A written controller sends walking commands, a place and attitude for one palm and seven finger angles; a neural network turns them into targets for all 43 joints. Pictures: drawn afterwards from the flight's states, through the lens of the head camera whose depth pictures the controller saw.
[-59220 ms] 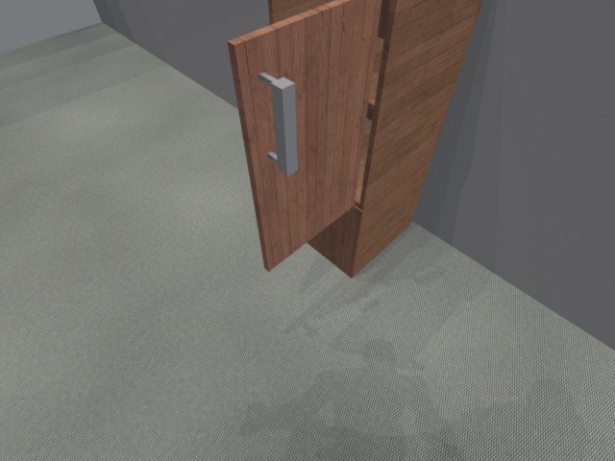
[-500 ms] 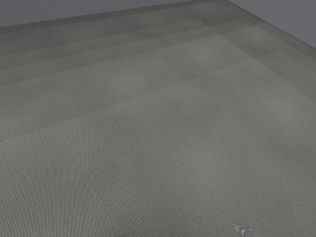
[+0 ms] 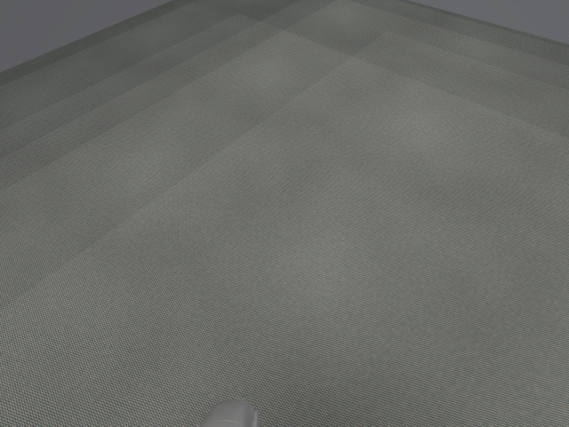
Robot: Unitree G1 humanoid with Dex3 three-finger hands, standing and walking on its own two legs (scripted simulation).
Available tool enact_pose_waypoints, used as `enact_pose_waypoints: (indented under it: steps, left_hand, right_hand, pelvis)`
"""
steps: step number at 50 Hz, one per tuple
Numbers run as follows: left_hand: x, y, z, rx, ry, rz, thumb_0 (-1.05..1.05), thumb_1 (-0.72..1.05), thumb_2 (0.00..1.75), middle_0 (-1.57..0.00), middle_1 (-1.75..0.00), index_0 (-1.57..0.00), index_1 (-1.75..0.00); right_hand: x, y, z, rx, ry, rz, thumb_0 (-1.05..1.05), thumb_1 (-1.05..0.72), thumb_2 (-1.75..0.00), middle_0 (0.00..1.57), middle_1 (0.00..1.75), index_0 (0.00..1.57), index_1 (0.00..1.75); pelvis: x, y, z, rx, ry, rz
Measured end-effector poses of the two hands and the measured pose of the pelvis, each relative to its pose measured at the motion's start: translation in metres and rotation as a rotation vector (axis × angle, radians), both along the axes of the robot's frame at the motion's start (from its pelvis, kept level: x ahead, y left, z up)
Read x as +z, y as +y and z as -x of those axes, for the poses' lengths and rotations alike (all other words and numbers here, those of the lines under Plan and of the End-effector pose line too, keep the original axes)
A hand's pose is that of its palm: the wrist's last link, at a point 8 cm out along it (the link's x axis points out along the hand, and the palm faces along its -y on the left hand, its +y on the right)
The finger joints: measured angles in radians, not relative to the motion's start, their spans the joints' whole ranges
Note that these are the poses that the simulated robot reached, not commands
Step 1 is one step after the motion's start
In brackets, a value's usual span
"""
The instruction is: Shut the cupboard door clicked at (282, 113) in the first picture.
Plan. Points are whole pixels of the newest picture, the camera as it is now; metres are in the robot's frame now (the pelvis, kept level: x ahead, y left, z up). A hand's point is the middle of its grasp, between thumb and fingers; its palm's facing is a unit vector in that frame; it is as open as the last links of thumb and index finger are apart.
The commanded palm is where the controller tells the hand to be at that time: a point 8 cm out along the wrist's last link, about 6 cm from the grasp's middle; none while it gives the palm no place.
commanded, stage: turn to face it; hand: left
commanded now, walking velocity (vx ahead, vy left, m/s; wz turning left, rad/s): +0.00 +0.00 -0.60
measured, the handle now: out of the picture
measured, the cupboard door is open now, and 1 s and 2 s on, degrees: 17 17 17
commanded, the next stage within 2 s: none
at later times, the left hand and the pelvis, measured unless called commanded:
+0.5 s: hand (165, 401) +0.17 +0.22 -0.15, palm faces -0.27 -0.94 -0.22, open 7.4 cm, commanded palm none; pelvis +0.01 +0.04 +0.01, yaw -18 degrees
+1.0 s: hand (205, 402) +0.17 +0.16 -0.17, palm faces -0.52 -0.83 -0.20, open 7.4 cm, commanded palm none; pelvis +0.01 +0.03 +0.00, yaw -33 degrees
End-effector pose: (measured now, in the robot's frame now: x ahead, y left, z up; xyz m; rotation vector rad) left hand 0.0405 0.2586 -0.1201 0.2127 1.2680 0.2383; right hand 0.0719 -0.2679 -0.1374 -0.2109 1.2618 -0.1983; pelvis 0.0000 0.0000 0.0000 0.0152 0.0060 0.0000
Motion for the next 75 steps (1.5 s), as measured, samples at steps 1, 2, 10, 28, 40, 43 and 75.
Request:
enact_pose_waypoints:
  steps: [1,2,10,28,40,43,75]
  left_hand:
    - [0.001,-0.001,-0.005,-0.018,0.005,0.005,0.01,0.91,0.9,-0.19,-0.3,-0.2,-0.3]
    - [0.001,-0.003,-0.01,-0.036,0.006,0.012,0.01,0.91,0.9,-0.2,-0.3,-0.2,-0.3]
    - [-0.009,0.002,-0.054,-0.146,-0.029,0.067,0.01,0.9,0.9,-0.2,-0.3,-0.2,-0.3]
    - [0.001,-0.009,-0.148,-0.421,-0.078,0.067,0.01,0.91,0.9,-0.19,-0.3,-0.2,-0.3]
    - [0.005,-0.067,-0.145,-0.565,-0.063,0.045,0.01,0.9,0.9,-0.2,-0.3,-0.2,-0.3]
    - [0.001,-0.07,-0.142,-0.586,-0.032,0.061,0.01,0.9,0.9,-0.2,-0.3,-0.2,-0.3]
    - [0.005,-0.174,-0.221,-1.018,-0.125,0.059,0.01,0.91,0.9,-0.19,-0.3,-0.2,-0.3]
  right_hand:
    - [0.005,-0.003,0.003,-0.012,-0.005,0.007,0.01,-0.91,-0.9,0.2,0.3,0.2,0.3]
    - [0.009,-0.004,0.005,-0.023,-0.01,0.013,0.01,-0.91,-0.9,0.2,0.3,0.2,0.3]
    - [0.022,0.013,0.011,-0.093,-0.057,0.044,0.01,-0.91,-0.9,0.19,0.3,0.2,0.3]
    - [0.012,0.058,0.102,-0.329,-0.019,-0.009,0.0,-0.9,-0.9,0.2,0.3,0.21,0.3]
    - [0.003,0.015,0.148,-0.488,0.006,-0.004,0.01,-0.91,-0.9,0.2,0.3,0.2,0.3]
    - [0.013,0.012,0.142,-0.5,-0.028,0.016,0.01,-0.91,-0.9,0.2,0.3,0.2,0.3]
    - [-0.019,0.095,0.268,-0.935,0.039,-0.052,0.01,-0.9,-0.9,0.2,0.3,0.21,0.3]
  pelvis:
    - [0.002,0.0,-0.001,-0.011,0.005,-0.004]
    - [0.004,0.0,-0.001,-0.021,0.009,-0.006]
    - [0.004,0.02,-0.007,-0.108,0.021,0.003]
    - [0.005,0.035,-0.003,-0.35,0.004,0.04]
    - [0.003,0.012,0.006,-0.477,0.005,0.0]
    - [0.006,0.013,0.004,-0.504,0.014,-0.004]
    - [-0.011,0.012,0.009,-0.905,0.006,0.017]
